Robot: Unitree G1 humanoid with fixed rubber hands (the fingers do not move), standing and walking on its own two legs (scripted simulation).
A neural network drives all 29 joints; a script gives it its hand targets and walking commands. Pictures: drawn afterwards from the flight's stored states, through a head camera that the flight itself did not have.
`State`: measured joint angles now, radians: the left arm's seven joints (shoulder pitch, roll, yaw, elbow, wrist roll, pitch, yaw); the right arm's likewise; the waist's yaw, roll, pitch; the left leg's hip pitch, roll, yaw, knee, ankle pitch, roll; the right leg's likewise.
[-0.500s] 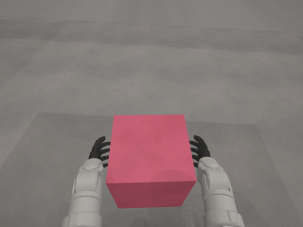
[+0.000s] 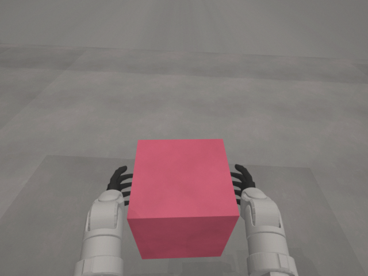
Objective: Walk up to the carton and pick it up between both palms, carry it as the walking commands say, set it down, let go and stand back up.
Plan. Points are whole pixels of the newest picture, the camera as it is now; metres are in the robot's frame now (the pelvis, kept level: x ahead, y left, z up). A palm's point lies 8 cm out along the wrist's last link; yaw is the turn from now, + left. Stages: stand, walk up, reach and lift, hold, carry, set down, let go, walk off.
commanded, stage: reach and lift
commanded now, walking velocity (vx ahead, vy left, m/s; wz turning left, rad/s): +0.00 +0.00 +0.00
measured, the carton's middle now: (181, 200) +0.33 -0.01 -0.01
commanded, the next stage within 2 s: hold in 0.92 s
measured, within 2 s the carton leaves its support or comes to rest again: neither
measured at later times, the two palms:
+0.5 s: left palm (116, 197) +0.30 +0.14 +0.05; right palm (247, 193) +0.30 -0.16 +0.05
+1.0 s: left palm (113, 203) +0.28 +0.15 +0.05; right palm (247, 197) +0.29 -0.16 +0.05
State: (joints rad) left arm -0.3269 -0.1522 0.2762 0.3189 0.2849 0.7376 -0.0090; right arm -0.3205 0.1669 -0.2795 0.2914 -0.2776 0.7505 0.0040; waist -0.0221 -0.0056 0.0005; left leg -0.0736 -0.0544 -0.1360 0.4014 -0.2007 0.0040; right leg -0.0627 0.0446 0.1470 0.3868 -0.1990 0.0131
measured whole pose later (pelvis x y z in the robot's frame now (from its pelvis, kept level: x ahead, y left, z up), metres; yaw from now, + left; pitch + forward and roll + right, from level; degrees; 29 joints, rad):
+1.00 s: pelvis +0.00 -0.01 +0.00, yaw +0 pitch -8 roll +0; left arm -0.27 -0.15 0.24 0.25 0.28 0.76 0.00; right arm -0.28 0.16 -0.23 0.25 -0.27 0.76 0.01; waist 0.00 -0.01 0.01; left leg -0.06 -0.05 -0.13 0.39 -0.20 0.00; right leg -0.06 0.05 0.14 0.40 -0.20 0.00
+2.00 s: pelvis -0.03 -0.01 -0.01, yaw -14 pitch +6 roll +0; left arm -0.70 0.02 0.23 0.08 0.05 1.25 0.14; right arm -0.70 0.04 -0.23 0.09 -0.05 1.21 -0.15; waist 0.00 -0.02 -0.02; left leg -0.33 0.03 0.10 0.55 -0.32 0.02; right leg -0.59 0.05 0.00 0.87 -0.44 -0.01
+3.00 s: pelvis -0.10 -0.02 -0.02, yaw -49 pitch +4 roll +0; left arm -0.61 -0.05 0.19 0.06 0.09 1.21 0.13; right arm -0.60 0.01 -0.23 0.04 -0.03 1.21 -0.13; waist -0.04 0.01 0.01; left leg -0.56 0.12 0.07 1.04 -0.52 -0.11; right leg -0.46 0.04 -0.03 0.62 -0.22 -0.05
